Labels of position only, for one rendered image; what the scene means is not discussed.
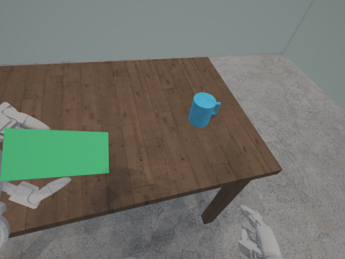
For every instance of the table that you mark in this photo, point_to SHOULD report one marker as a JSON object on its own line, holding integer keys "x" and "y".
{"x": 155, "y": 153}

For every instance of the robot right hand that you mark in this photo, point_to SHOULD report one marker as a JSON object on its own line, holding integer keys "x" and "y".
{"x": 262, "y": 243}

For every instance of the robot left hand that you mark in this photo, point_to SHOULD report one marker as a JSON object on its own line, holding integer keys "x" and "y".
{"x": 25, "y": 193}

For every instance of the sponge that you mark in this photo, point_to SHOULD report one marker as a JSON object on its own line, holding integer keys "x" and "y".
{"x": 38, "y": 154}

